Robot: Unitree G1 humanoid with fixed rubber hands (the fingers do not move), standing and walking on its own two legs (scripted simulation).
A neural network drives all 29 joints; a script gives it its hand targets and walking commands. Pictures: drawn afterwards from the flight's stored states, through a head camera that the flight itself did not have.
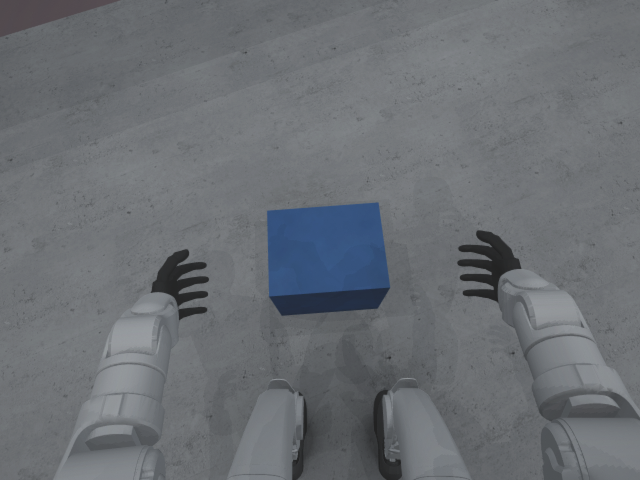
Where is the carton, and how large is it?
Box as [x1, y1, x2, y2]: [267, 202, 389, 315]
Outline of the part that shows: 378,202 267,211 269,296 282,315 377,308 389,288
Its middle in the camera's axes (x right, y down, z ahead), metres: +0.02 +0.06 +1.03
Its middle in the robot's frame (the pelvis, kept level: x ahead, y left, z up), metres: +0.54 +0.03 -0.57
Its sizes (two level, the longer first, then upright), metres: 0.274 0.214 0.248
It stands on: the floor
